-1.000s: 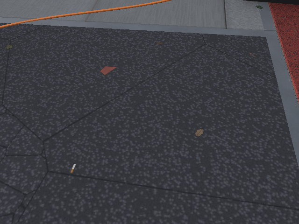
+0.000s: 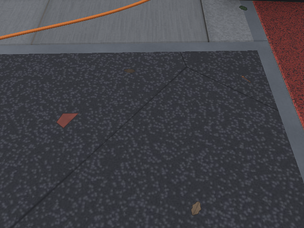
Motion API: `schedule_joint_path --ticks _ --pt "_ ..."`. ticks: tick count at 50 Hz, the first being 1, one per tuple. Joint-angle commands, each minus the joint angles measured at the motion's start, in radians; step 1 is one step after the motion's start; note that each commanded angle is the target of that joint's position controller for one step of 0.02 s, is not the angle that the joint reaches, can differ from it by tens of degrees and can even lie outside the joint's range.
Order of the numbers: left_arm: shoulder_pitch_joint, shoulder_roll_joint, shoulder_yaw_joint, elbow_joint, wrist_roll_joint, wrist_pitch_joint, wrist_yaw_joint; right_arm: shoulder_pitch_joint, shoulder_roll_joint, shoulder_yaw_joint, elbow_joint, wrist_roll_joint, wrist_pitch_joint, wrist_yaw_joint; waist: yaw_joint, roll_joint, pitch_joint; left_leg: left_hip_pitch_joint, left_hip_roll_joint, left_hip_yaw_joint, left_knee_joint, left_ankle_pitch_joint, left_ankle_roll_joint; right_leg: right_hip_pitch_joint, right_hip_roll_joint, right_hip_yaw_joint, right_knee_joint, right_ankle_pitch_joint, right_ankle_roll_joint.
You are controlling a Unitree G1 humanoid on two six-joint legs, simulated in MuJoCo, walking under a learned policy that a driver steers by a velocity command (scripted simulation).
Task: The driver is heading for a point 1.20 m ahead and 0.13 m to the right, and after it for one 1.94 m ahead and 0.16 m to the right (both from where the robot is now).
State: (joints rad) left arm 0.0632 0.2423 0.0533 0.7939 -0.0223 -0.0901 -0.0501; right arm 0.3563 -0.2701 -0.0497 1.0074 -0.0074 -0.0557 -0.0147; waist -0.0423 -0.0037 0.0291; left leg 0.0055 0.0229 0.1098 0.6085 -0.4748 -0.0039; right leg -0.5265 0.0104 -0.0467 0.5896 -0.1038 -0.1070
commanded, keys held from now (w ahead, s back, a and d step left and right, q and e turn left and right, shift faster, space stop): w+e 0.30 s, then w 0.70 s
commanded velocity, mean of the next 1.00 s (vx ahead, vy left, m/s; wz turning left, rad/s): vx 0.50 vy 0.00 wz -0.27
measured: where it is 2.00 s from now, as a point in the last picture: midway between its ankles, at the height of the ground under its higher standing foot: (176, 102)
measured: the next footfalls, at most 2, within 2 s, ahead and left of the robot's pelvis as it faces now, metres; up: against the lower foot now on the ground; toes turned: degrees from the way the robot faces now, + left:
left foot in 0.46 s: +0.47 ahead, +0.08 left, +0.00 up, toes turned -15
right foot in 1.00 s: +0.68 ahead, -0.23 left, +0.00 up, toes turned -17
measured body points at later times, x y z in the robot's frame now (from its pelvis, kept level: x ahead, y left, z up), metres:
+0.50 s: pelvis +0.30 +0.01 +0.01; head +0.32 +0.00 +0.46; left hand +0.37 +0.29 -0.12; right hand +0.46 -0.28 -0.07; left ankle +0.43 +0.09 -0.72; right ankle +0.13 -0.08 -0.70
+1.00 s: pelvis +0.56 -0.08 +0.01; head +0.59 -0.09 +0.46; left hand +0.85 +0.06 -0.06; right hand +0.44 -0.34 -0.13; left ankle +0.43 +0.09 -0.71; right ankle +0.65 -0.21 -0.72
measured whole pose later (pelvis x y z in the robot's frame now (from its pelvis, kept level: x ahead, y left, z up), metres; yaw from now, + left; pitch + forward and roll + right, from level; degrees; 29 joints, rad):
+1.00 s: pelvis +0.56 -0.08 +0.01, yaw -15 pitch +3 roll +1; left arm 0.02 0.24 0.03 0.67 -0.01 -0.10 -0.03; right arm 0.42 -0.29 -0.05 0.94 0.02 -0.05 0.00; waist -0.09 -0.01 0.01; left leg 0.03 0.00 0.00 0.38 -0.44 0.00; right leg -0.48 -0.01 -0.02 0.49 -0.05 -0.06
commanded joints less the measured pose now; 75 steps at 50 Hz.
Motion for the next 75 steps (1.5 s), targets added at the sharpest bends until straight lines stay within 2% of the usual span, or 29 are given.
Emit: schedule_joint_path --ticks 1,2,4,7,10,14,18,21,23,24,25,26,27,29,33,39,45,47,49,50,51,52,53,55,56,60,67,72,75 --pt "0.399 0.232 0.073 0.026 0.003 0.003 0.01 0.04 -0.082 0.009 -0.103 0.012 -0.076 0.022 0.149 -0.187 -0.404 -0.742 -0.062 -0.204 0.773 -0.061 0.019 0.961 -0.353 0.865 -0.29 -0.226 -0.293" --pt "0.337 0.192 0.062 0.014 0.009 0.0 0.016 -0.06 -0.139 -0.006 -0.142 0.045 -0.103 0.03 0.149 -0.159 -0.254 -0.82 -0.007 -0.216 0.775 0.014 0.045 0.859 -0.317 0.712 -0.295 -0.153 -0.236" --pt "0.2 0.145 0.046 -0.031 0.018 -0.002 0.018 -0.143 -0.135 -0.011 -0.159 0.023 -0.112 0.017 0.083 0.017 -0.118 -0.732 0.068 -0.2 0.618 0.138 0.047 0.567 -0.241 0.493 -0.321 0.074 -0.19" --pt "0.169 0.136 0.042 -0.052 0.018 -0.003 0.025 -0.12 -0.106 -0.02 -0.175 0.0 -0.074 0.01 0.02 -0.014 -0.083 -0.609 0.093 -0.195 0.473 0.173 0.011 0.389 -0.191 0.394 -0.377 0.204 -0.19" --pt "0.22 0.18 0.055 -0.047 0.008 -0.002 0.048 -0.215 -0.083 -0.018 -0.218 -0.009 -0.056 0.002 0.036 -0.027 -0.035 -0.635 0.072 -0.17 0.284 0.31 -0.037 0.317 -0.16 0.331 -0.404 0.211 -0.183" --pt "0.274 0.186 0.059 -0.038 0.003 0.011 0.063 -0.367 -0.055 -0.008 -0.268 0.0 -0.064 0.011 0.09 -0.068 -0.014 -0.539 0.007 -0.155 -0.014 0.568 -0.041 0.257 -0.096 0.283 -0.387 0.089 -0.112" --pt "0.33 0.165 0.054 -0.01 -0.003 0.015 0.065 -0.424 -0.081 -0.011 -0.3 0.012 -0.075 0.026 0.114 -0.087 -0.017 -0.511 0.0 -0.177 -0.112 0.599 -0.021 0.358 -0.144 0.341 -0.332 0.036 -0.094" --pt "0.337 0.169 0.055 -0.002 0.007 0.025 0.072 -0.405 -0.113 -0.02 -0.305 0.009 -0.09 0.038 0.095 -0.107 -0.016 -0.491 0.001 -0.169 -0.147 0.476 0.019 0.466 -0.193 0.393 -0.253 0.118 -0.083" --pt "0.32 0.148 0.046 -0.013 0.013 0.032 0.069 -0.256 -0.154 -0.042 -0.267 0.001 -0.098 0.032 0.021 -0.104 -0.1 -0.278 -0.01 -0.14 -0.188 0.449 0.075 0.474 -0.133 0.36 -0.088 0.326 -0.051" --pt "0.306 0.118 0.029 -0.034 0.025 0.031 0.066 -0.099 -0.2 -0.055 -0.247 -0.009 -0.1 0.027 -0.051 -0.046 -0.234 -0.026 0.119 -0.264 -0.143 0.469 0.141 0.355 -0.076 0.304 0.154 0.235 -0.019" --pt "0.456 0.048 0.008 -0.03 0.002 0.016 0.06 0.045 -0.285 -0.084 -0.206 -0.01 -0.085 0.027 -0.025 0.223 -0.377 0.365 0.328 -0.66 -0.171 0.325 0.311 -0.021 0.074 0.191 0.51 -0.143 0.067" --pt "0.458 0.095 0.01 -0.023 -0.012 0.008 0.062 0.074 -0.215 -0.07 -0.184 0.02 -0.078 0.039 -0.041 0.269 -0.354 0.378 0.377 -0.884 -0.301 0.091 0.321 -0.195 0.065 0.227 0.643 -0.478 0.07" --pt "0.344 0.173 0.029 -0.04 -0.02 0.005 0.061 0.007 -0.15 -0.05 -0.2 0.028 -0.076 0.04 -0.05 0.149 -0.192 0.241 0.34 -0.773 -0.324 -0.003 0.269 -0.261 0.011 0.243 0.694 -0.406 0.061" --pt "0.219 0.16 0.029 -0.074 0.008 0.004 0.061 -0.118 -0.105 -0.029 -0.224 0.009 -0.063 0.042 -0.006 0.047 -0.037 -0.023 0.262 -0.562 -0.379 0.16 0.234 -0.22 -0.071 0.167 0.603 -0.268 0.064" --pt "0.235 0.095 0.021 -0.077 0.015 0.013 0.058 -0.117 -0.107 -0.026 -0.205 0.005 -0.069 0.04 0.039 0.103 -0.031 -0.152 0.189 -0.379 -0.451 0.406 0.235 -0.123 -0.124 0.12 0.456 -0.167 0.083" --pt "0.044 0.058 0.002 -0.134 0.017 0.002 0.049 -0.036 -0.151 -0.034 -0.163 0.024 -0.053 0.022 -0.013 0.072 -0.005 -0.136 0.146 -0.223 -0.475 0.547 0.206 -0.106 -0.107 0.071 0.099 0.128 0.108" --pt "-0.112 0.074 0.001 -0.198 0.001 -0.01 0.018 0.062 -0.169 -0.033 -0.114 0.031 -0.024 0.017 -0.049 0.077 0.035 0.003 0.213 -0.238 -0.412 0.565 0.187 -0.098 -0.066 0.055 -0.059 0.106 0.079" --pt "-0.085 0.098 0.01 -0.2 0.003 -0.014 0.011 0.054 -0.186 -0.039 -0.11 0.032 -0.012 0.012 -0.014 0.092 0.014 0.049 0.231 -0.239 -0.35 0.679 0.168 -0.033 -0.048 0.045 -0.094 0.037 0.052" --pt "0.124 0.163 0.044 -0.14 0.01 -0.014 0.019 0.026 -0.183 -0.034 -0.119 0.03 -0.004 0.009 0.101 0.083 -0.12 0.002 0.169 -0.177 -0.109 0.935 0.128 0.289 -0.006 0.007 -0.137 0.058 0.0" --pt "0.312 0.231 0.066 -0.103 0.023 -0.011 0.031 0.012 -0.147 -0.017 -0.149 0.01 -0.008 0.007 0.175 0.012 -0.267 -0.188 0.119 -0.137 0.166 0.747 0.093 0.599 -0.156 0.162 -0.084 0.117 -0.066" --pt "0.384 0.315 0.084 -0.081 0.027 -0.003 0.03 0.135 -0.023 0.021 -0.164 0.009 -0.03 0.014 0.131 -0.249 -0.401 -0.602 -0.053 -0.1 0.537 0.146 0.026 0.956 -0.393 0.608 -0.15 -0.045 -0.222" --pt "0.402 0.222 0.06 -0.078 0.017 0.003 0.029 0.102 -0.103 0.004 -0.147 0.025 -0.051 0.021 0.158 -0.214 -0.414 -0.721 -0.036 -0.225 0.664 -0.098 0.033 0.947 -0.408 0.753 -0.246 -0.15 -0.223" --pt "0.325 0.186 0.044 -0.085 0.015 0.003 0.031 0.009 -0.163 -0.015 -0.18 0.048 -0.061 0.026 0.147 -0.156 -0.248 -0.788 0.016 -0.215 0.692 -0.031 0.043 0.814 -0.371 0.608 -0.27 -0.137 -0.179" --pt "0.202 0.14 0.029 -0.097 0.025 0.002 0.026 -0.074 -0.141 -0.016 -0.193 0.033 -0.057 0.022 0.089 -0.047 -0.096 -0.73 0.087 -0.179 0.592 0.111 0.035 0.547 -0.294 0.401 -0.332 0.015 -0.142" --pt "0.171 0.118 0.023 -0.098 0.032 -0.005 0.024 -0.054 -0.129 -0.02 -0.185 0.03 -0.043 0.021 0.055 -0.066 -0.078 -0.666 0.114 -0.189 0.555 0.15 0.031 0.466 -0.266 0.335 -0.369 0.051 -0.128" --pt "0.165 0.136 0.036 -0.057 0.036 -0.033 0.026 -0.054 -0.075 -0.016 -0.186 0.033 0.002 0.014 0.022 -0.067 -0.025 -0.648 0.119 -0.212 0.469 0.264 0.005 0.35 -0.254 0.181 -0.466 0.113 -0.131" --pt "0.214 0.17 0.044 -0.001 0.031 -0.026 0.052 -0.251 -0.047 -0.008 -0.253 0.024 -0.008 0.04 0.087 -0.036 0.032 -0.667 0.083 -0.163 0.12 0.591 0.011 0.417 -0.23 -0.028 -0.495 0.163 -0.07" --pt "0.281 0.195 0.055 0.045 0.012 0.008 0.06 -0.369 -0.048 -0.005 -0.336 0.027 -0.006 0.068 0.121 -0.033 0.065 -0.737 0.063 -0.108 0.014 0.465 0.053 0.615 -0.291 -0.074 -0.412 0.265 -0.048" --pt "0.252 0.232 0.066 0.037 0.008 0.033 0.074 -0.309 -0.087 -0.026 -0.357 0.028 -0.001 0.081 0.062 -0.084 -0.008 -0.588 -0.016 -0.02 0.008 0.309 0.103 0.66 -0.296 -0.12 -0.226 0.701 -0.01"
